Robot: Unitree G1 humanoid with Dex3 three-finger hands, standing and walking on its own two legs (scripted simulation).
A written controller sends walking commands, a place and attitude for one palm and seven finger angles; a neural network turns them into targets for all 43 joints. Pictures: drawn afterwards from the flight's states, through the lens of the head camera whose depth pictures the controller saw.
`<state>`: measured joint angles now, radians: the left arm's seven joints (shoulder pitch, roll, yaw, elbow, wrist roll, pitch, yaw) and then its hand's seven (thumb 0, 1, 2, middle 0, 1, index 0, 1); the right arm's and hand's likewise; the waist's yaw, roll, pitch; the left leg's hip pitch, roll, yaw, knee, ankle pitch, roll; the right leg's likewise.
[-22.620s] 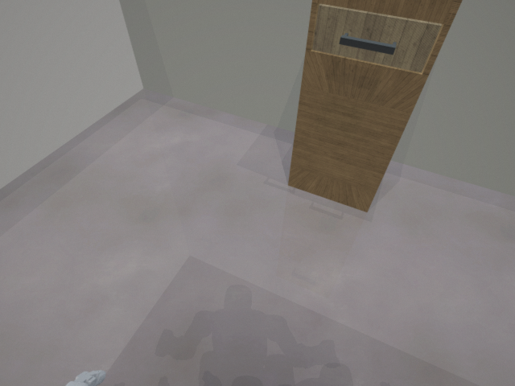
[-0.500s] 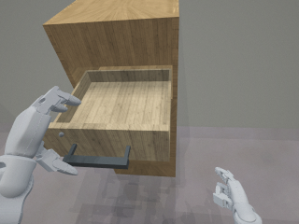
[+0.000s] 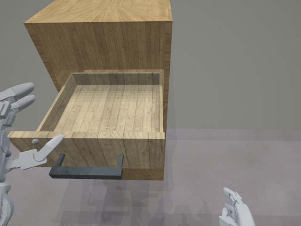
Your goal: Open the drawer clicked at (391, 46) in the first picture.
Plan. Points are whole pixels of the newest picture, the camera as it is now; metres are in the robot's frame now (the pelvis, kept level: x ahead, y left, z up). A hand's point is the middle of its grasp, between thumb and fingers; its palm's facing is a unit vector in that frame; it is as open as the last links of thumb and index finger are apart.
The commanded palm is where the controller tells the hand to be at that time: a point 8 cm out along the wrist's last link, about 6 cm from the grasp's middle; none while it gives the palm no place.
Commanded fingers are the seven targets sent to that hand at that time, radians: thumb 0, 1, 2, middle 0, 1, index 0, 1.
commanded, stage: draw the hand back to the body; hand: left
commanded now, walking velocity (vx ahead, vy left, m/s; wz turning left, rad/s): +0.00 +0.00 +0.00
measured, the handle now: (89, 165) +0.25 +0.20 +0.05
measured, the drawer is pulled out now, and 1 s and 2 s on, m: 0.29 0.29 0.29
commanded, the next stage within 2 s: step back with the hand held close in 0.42 s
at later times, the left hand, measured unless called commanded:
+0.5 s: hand (17, 150) +0.17 +0.24 +0.23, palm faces +0.50 -0.78 -0.37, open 7.5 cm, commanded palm +0.11 +0.28 +0.23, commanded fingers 0.00 0.90 0.90 -0.20 -0.30 -0.20 -0.30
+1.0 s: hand out of the picture +0.13 +0.26 +0.22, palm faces +0.43 -0.71 -0.55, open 7.4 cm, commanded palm +0.06 +0.30 +0.23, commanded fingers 0.00 0.90 0.90 -0.20 -0.30 -0.20 -0.30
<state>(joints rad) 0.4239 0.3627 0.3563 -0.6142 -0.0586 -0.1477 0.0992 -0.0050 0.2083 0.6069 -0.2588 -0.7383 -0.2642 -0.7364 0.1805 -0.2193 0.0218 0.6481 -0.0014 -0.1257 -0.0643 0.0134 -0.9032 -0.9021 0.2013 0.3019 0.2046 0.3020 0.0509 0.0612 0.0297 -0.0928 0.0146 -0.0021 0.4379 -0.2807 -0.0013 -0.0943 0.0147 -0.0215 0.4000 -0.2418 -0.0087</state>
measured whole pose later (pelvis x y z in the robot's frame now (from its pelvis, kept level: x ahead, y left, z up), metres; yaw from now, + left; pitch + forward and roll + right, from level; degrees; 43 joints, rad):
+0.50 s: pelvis -0.01 -0.01 +0.00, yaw +1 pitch -5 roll -1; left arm 0.40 0.36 0.38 -0.59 -0.06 -0.13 0.11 0.01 0.86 0.89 -0.21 -0.32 -0.22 -0.31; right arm 0.16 -0.21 0.03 0.65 0.00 -0.14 -0.07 0.01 -0.90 -0.90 0.20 0.30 0.21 0.30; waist 0.07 0.06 0.03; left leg -0.09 0.02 -0.02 0.44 -0.26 -0.01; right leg -0.08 0.02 -0.04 0.39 -0.23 -0.02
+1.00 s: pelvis -0.06 +0.02 -0.01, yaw +1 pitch +1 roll +0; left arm 0.57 0.50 0.54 -0.72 -0.06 -0.21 0.13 0.01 0.89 0.90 -0.21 -0.30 -0.22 -0.30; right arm 0.17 -0.22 -0.01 0.56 0.01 -0.06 -0.08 0.01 -0.90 -0.90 0.20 0.30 0.20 0.30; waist 0.01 -0.01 0.03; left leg -0.34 -0.03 -0.01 0.55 -0.22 0.03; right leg -0.34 -0.03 -0.03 0.53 -0.20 0.02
